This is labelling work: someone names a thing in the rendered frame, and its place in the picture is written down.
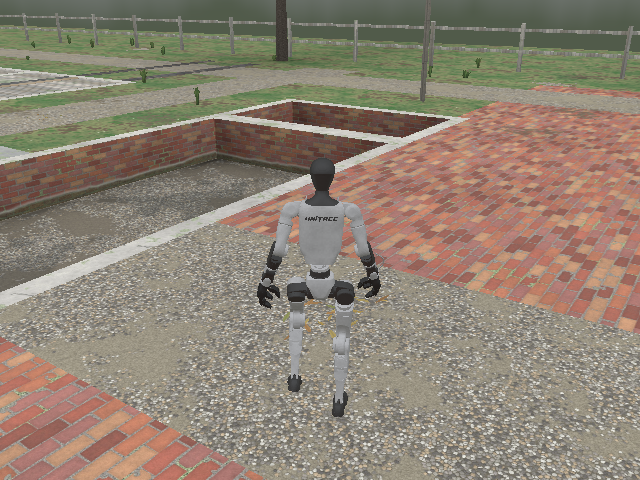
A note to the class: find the robot head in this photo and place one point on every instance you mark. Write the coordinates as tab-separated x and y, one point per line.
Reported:
322	172

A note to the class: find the right robot hand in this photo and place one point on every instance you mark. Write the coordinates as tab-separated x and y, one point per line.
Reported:
368	283

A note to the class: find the left robot forearm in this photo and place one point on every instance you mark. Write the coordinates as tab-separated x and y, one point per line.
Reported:
271	267

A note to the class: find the left robot hand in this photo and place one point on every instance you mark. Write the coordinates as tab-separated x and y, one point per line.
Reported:
262	293

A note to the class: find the right robot shin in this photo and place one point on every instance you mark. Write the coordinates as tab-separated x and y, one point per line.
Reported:
341	363

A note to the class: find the right robot forearm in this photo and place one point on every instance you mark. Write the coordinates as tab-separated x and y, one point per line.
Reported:
370	264

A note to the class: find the robot right upper arm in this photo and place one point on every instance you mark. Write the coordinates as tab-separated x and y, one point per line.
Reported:
352	212

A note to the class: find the robot left upper arm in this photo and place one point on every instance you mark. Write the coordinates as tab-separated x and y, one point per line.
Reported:
289	211

